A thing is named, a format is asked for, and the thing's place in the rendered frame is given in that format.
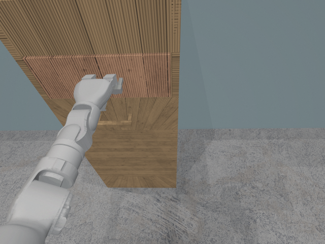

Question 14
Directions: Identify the cabinet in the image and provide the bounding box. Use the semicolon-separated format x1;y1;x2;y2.
0;0;181;188

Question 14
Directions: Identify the robot left hand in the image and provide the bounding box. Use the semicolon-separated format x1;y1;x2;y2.
74;74;118;111

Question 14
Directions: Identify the robot left forearm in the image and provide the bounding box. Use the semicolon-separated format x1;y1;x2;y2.
7;101;101;223

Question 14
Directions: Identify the left robot upper arm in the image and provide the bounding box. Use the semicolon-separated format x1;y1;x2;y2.
0;180;74;244

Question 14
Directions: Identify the drawer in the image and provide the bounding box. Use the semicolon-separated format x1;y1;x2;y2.
22;52;171;99

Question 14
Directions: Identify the handle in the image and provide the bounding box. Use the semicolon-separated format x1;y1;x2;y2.
112;78;123;94
97;120;132;128

